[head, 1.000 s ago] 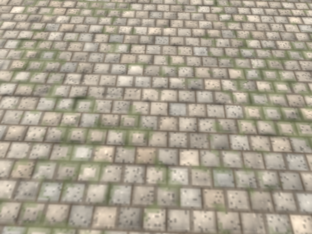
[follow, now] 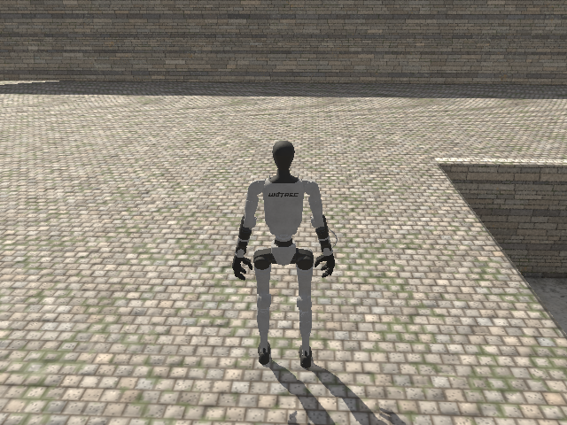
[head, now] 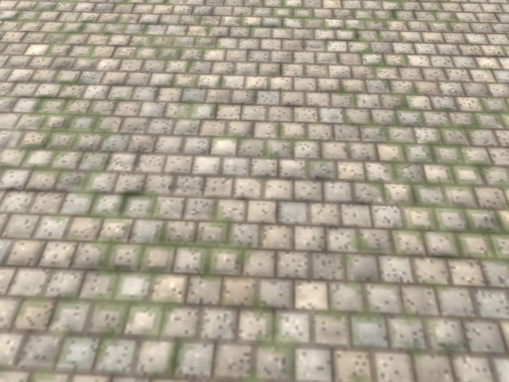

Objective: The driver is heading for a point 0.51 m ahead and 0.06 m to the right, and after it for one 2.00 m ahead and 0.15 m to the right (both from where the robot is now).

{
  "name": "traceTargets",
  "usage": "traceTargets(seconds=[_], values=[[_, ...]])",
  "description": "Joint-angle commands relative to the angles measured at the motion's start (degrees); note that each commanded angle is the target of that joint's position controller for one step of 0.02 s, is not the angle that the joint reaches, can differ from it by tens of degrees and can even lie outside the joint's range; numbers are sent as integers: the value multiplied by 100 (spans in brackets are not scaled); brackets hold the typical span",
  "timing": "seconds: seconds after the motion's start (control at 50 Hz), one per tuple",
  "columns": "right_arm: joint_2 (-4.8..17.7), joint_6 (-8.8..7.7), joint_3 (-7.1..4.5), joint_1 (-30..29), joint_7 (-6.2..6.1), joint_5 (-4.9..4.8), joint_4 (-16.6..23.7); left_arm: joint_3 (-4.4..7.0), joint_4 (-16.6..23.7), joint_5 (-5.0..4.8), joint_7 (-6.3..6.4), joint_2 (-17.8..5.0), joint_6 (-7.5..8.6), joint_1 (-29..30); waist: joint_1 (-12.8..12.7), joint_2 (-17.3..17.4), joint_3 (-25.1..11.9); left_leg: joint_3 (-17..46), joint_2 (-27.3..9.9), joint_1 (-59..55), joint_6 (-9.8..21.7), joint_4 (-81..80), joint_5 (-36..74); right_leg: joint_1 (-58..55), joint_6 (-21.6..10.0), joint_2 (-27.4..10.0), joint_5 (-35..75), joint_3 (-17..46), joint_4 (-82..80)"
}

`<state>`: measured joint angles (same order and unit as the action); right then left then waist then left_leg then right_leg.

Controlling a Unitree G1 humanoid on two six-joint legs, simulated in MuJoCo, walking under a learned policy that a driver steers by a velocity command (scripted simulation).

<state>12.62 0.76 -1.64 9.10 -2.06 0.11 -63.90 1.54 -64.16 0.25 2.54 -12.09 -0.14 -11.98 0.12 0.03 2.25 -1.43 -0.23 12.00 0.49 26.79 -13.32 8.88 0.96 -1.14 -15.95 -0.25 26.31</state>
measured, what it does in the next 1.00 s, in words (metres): walks ahead: left foot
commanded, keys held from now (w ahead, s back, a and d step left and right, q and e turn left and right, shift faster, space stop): no key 0.08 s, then w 0.70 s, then w+e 0.06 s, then e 0.16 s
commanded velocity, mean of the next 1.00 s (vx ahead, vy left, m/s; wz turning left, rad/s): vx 0.32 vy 0.00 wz -0.05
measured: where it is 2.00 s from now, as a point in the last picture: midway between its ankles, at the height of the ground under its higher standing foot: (267, 376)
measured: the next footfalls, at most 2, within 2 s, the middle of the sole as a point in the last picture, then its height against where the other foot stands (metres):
left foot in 0.78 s outside the picture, level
right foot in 1.26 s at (316, 359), level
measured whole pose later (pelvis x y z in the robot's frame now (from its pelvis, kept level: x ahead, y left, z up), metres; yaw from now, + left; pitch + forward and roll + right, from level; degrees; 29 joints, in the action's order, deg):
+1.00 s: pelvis +0.35 +0.02 +0.00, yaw -5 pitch +0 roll +2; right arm 12.9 -6.2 -3.1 11.8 1.2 1.3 -59.4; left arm 4.6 -54.6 -1.8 2.1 -14.3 3.8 -12.1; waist 1.2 -2.4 2.8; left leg -8.3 2.4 11.1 4.0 19.5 -8.9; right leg 34.1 -2.1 -4.8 -17.8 3.1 65.9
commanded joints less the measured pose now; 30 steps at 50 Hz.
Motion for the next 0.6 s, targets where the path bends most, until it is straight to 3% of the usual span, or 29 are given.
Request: traceTargets(seconds=[0.02,0.08,0.1,0.14,0.18,0.24,0.26,0.3,0.32,0.34,0.36,0.38,0.4,0.42,0.44,0.46,0.5,0.56,0.6], values=[[588,-41,-85,86,-20,-1,136,75,92,0,22,-563,38,-233,0,3,-35,197,-194,-181,133,-452,619,380,-105,-86,634,44,-478],[562,-44,-78,146,-23,-3,116,64,67,-2,26,-532,44,-309,1,8,-14,201,-191,-159,136,-463,561,408,-103,-80,582,37,-482],[522,-37,-71,257,-29,-4,61,53,3,-9,31,-475,38,-440,1,27,-137,163,-140,-200,152,-497,-95,373,-119,-11,39,-42,-469],[698,-18,-145,343,-57,-78,61,92,40,-67,61,-552,31,-460,24,127,106,238,-112,123,323,-500,-2087,746,-258,153,-1531,-179,-170],[781,-94,-189,458,-49,-113,116,91,170,-75,57,-496,118,-384,75,319,492,793,-481,390,585,-758,-3113,1318,-392,117,-2073,-129,152],[1050,-267,-318,1010,3,-166,40,53,303,-108,-59,-213,333,-317,183,998,333,2442,-1601,66,1216,-1534,-3552,1648,-419,114,-1044,-339,1442],[1041,-302,-325,924,9,-155,100,72,321,-129,-105,-246,373,-335,105,960,346,2709,-1788,366,1315,-1685,-3505,1460,-508,4,-1000,-225,1706],[992,-335,-309,231,40,-201,385,82,221,-165,-146,-169,431,-725,-323,870,446,2141,-1541,1105,1073,-1613,-3097,582,-728,-41,-1064,-246,923],[945,-321,-296,-173,64,-246,540,99,57,-157,-137,-143,445,-1121,-580,752,545,1502,-1126,1655,822,-1269,-2717,-246,-797,77,-788,-330,68],[752,-339,-255,-321,81,-242,634,172,-119,-108,-118,-346,442,-1577,-698,247,476,875,-659,2124,561,-324,-2041,-934,-795,-110,-580,103,-341],[323,-406,-151,-396,125,-191,749,305,-255,-111,-101,-833,455,-2297,-829,-1159,115,-134,-10,2845,176,1703,-1367,-1674,-1119,-1222,-1404,1844,-1210],[347,-519,-154,-589,119,-211,997,381,-269,-70,-185,-1294,537,-2622,-880,-1882,258,-58,191,3783,183,2892,-1944,-1693,-1756,-2203,-1990,3755,-1867],[535,-594,-198,-621,138,-278,990,264,-152,-12,-187,-914,635,-2242,-621,-1017,566,396,-201,4177,278,3734,-1614,-1551,-1770,-2251,-1908,3747,-1792],[516,-646,-193,-377,193,-301,889,194,-27,-36,-208,-669,698,-1936,-422,-690,592,475,-363,4371,369,3992,-1024,-1607,-1550,-1998,-1485,3134,-1711],[532,-684,-213,-246,217,-246,803,170,78,-67,-251,-642,714,-1690,-301,-524,490,413,-482,4328,407,3956,-577,-1616,-1347,-1755,-927,2574,-1714],[615,-711,-253,-301,233,-190,801,136,152,-75,-270,-577,694,-1556,-254,-436,500,387,-588,4255,394,3722,-232,-1566,-1198,-1625,-161,2102,-1753],[495,-702,-258,-461,294,-155,841,60,166,-13,-242,-366,613,-1686,-268,-531,385,173,-610,3795,277,3199,213,-1362,-1045,-1290,1080,1283,-1800],[185,-643,-140,-1176,347,-147,1134,70,247,21,-147,-545,540,-1763,-379,-490,504,-121,-416,3203,111,1959,848,-814,-1021,-1009,1695,628,-1919],[130,-629,-72,-1655,389,-171,1335,114,260,-2,-107,-736,540,-1892,-480,-558,605,-319,-227,2670,93,1218,1207,-490,-1043,-989,1667,453,-2092]])
Velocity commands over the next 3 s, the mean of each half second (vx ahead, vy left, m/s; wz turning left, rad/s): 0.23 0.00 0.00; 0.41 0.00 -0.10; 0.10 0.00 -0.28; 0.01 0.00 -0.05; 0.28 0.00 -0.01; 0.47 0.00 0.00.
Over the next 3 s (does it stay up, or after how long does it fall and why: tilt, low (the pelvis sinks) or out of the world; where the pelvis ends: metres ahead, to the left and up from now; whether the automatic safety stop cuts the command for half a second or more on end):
stays up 0.94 -0.07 0.00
